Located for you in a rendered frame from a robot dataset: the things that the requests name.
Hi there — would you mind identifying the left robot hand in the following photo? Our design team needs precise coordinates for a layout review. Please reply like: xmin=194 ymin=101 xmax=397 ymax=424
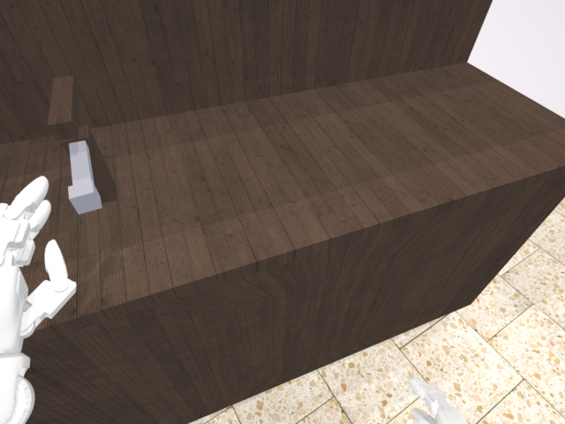
xmin=0 ymin=176 xmax=76 ymax=354

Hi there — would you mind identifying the counter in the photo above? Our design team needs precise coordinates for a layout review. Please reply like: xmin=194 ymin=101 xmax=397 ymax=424
xmin=0 ymin=0 xmax=565 ymax=424

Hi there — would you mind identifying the right robot hand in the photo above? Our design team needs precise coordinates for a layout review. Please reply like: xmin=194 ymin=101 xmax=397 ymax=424
xmin=409 ymin=376 xmax=468 ymax=424

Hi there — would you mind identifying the tap lever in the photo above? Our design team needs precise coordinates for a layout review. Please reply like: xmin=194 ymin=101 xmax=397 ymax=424
xmin=68 ymin=140 xmax=102 ymax=215

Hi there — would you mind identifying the robot left forearm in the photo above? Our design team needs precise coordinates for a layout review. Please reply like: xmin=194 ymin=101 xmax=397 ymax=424
xmin=0 ymin=352 xmax=35 ymax=424

